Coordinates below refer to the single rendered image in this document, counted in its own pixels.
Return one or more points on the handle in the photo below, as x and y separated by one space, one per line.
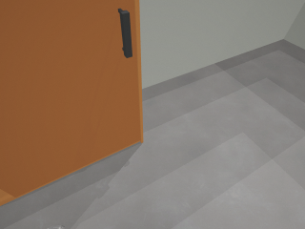
125 22

